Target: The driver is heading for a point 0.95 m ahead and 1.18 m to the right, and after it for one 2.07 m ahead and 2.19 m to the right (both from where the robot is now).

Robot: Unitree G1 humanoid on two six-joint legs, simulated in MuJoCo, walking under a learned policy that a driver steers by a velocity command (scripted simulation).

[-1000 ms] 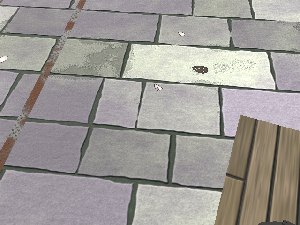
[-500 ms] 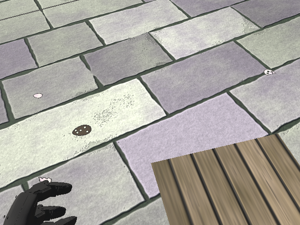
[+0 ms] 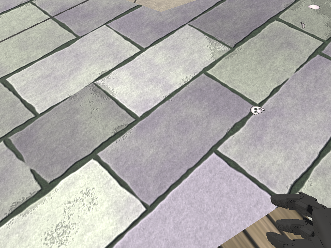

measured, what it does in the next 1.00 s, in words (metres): walks ahead, turning right: left foot, then right foot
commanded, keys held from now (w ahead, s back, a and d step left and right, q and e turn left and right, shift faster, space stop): w+e+shift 0.76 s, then w+shift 0.24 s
